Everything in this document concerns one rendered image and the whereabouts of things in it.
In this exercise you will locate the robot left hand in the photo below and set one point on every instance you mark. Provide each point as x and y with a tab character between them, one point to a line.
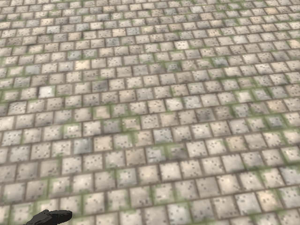
47	217

